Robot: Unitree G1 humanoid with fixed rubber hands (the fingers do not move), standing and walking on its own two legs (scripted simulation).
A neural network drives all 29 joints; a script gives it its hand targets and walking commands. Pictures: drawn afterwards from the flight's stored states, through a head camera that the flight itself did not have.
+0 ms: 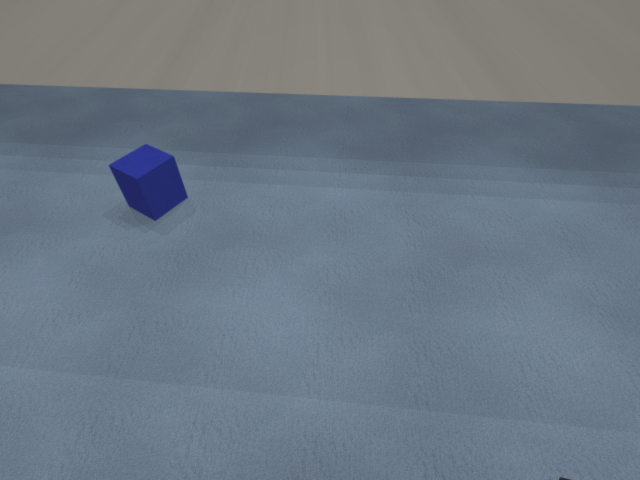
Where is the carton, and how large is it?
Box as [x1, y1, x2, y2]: [109, 144, 187, 220]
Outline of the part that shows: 145,144 111,163 109,166 129,206 155,220 187,196 173,156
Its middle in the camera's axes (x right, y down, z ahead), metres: -0.83 -0.27 +1.86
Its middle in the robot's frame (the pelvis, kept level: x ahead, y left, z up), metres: +1.55 +0.86 -0.66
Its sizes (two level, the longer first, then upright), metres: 0.210 0.200 0.250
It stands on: the floor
